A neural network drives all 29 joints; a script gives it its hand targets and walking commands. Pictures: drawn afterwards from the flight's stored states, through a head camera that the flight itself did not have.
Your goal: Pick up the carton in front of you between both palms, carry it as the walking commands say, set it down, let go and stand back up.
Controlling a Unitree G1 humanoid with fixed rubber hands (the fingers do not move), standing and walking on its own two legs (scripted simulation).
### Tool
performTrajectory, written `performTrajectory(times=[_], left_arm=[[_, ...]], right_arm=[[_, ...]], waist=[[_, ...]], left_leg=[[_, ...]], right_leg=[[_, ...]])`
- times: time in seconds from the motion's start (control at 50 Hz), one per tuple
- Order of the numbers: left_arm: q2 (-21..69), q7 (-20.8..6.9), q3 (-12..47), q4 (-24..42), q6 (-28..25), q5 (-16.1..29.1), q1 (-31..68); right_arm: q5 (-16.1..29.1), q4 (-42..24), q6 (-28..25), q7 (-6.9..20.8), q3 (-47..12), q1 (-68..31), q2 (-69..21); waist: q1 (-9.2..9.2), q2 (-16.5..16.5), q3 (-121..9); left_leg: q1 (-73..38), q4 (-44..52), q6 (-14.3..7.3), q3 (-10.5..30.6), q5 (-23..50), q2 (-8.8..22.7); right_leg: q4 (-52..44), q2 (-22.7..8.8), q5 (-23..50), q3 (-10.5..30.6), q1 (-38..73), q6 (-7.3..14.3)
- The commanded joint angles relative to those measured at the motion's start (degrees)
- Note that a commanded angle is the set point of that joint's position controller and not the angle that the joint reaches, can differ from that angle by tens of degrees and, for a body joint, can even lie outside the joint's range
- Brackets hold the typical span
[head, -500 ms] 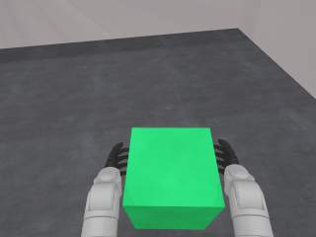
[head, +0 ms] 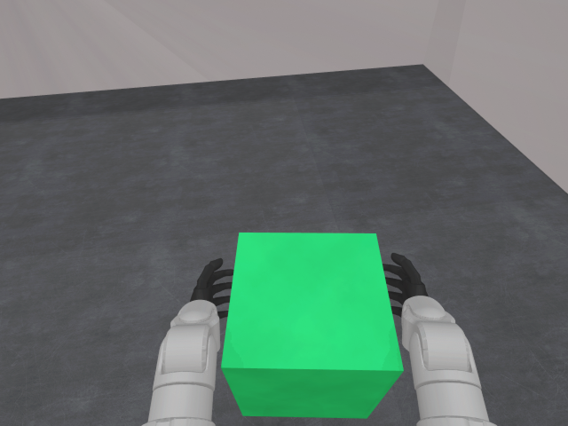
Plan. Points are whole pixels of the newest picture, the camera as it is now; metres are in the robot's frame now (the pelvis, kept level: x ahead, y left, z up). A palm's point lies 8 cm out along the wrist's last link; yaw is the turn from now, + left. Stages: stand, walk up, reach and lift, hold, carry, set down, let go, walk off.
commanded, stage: carry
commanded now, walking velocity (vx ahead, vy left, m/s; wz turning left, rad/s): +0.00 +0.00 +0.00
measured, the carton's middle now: (305, 329) +0.29 +0.00 -0.04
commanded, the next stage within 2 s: hold in 0.62 s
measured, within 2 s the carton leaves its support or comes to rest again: neither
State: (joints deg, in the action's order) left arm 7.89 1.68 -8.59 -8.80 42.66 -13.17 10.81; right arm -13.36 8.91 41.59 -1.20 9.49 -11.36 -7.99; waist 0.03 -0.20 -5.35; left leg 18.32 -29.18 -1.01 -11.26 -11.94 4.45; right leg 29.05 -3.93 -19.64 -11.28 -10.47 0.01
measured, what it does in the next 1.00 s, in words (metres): stands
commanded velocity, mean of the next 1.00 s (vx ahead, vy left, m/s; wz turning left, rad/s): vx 0.00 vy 0.00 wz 0.00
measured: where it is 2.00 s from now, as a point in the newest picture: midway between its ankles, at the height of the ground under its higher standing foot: outside the picture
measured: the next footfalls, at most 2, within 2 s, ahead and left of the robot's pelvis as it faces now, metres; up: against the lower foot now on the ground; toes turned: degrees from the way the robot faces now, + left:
none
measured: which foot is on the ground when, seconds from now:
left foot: down 0.00-1.00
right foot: down 0.00-1.00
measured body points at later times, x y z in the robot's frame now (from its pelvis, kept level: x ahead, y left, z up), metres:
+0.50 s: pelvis -0.02 +0.00 +0.00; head -0.04 +0.00 +0.45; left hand +0.28 +0.15 +0.03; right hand +0.28 -0.16 +0.03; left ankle +0.04 +0.11 -0.74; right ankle -0.05 -0.10 -0.74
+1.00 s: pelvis -0.04 +0.01 +0.01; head -0.07 +0.02 +0.46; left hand +0.27 +0.12 +0.04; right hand +0.24 -0.18 +0.04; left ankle +0.03 +0.12 -0.74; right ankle -0.05 -0.11 -0.74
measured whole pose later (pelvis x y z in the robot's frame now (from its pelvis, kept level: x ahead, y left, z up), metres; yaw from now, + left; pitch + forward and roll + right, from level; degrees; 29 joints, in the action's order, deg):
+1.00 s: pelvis -0.04 +0.01 +0.01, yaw -7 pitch -9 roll +0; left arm 8.2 1.0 -9.5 -10.8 42.4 -16.0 12.6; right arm -15.0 13.2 39.4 0.1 11.5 -13.7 -8.4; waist -0.1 -1.6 4.2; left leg 5.4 -21.4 0.3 -3.0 -7.6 1.5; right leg 23.5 -0.4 -13.2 -1.5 -1.7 0.5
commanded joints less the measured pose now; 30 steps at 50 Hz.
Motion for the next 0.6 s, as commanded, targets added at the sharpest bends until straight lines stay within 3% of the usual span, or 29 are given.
performTrajectory(times=[0.0, 0.58], left_arm=[[50.13, -12.88, 31.42, 5.09, -2.67, 14.19, 26.39], [50.07, -12.87, 31.53, 5.42, -2.55, 14.18, 26.1]], right_arm=[[13.44, -2.28, -1.32, 12.66, -31.27, -22.95, -51.11], [13.54, -2.34, -1.21, 12.67, -31.17, -22.72, -51.11]], waist=[[-0.03, 0.16, -11.63], [0.06, 0.35, -12.46]], left_leg=[[-7.72, 3.14, -0.16, 6.19, 11.92, 5.49], [-6.74, 3.3, 0.14, 6.35, 11.18, 5.71]], right_leg=[[-5.43, -6.05, 11.24, 5.56, -0.73, 0.62], [-5.09, -5.76, 10.81, 6.06, -1.96, 1.06]])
